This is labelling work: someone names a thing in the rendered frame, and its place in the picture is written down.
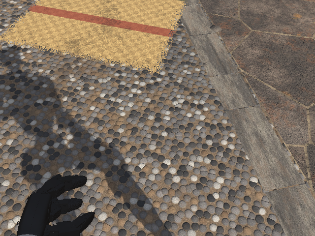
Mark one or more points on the left robot hand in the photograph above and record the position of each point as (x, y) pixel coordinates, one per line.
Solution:
(43, 207)

